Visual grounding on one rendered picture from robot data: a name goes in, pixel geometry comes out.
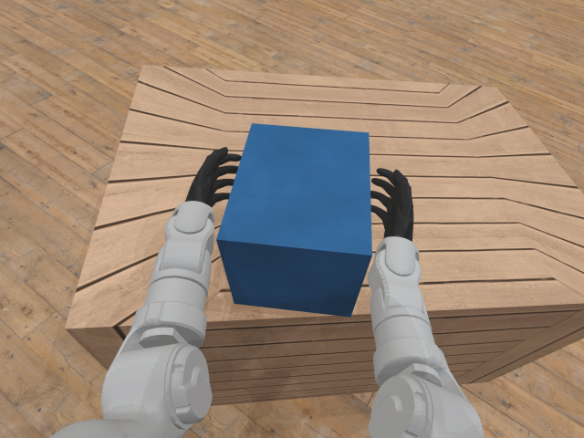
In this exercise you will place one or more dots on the robot left forearm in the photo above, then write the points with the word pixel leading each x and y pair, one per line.
pixel 173 311

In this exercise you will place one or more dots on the carton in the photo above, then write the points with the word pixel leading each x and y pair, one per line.
pixel 296 231

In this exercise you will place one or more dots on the robot left hand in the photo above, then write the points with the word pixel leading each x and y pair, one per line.
pixel 205 184

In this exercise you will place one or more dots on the robot right hand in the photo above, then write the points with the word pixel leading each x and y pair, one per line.
pixel 398 220

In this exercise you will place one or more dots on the pedestal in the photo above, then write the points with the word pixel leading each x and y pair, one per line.
pixel 498 223

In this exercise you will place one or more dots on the right robot upper arm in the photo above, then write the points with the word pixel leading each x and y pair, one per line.
pixel 407 406

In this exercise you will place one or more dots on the robot right forearm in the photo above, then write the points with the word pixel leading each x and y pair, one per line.
pixel 400 323

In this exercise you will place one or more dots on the left robot upper arm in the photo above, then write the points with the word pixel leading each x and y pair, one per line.
pixel 157 392

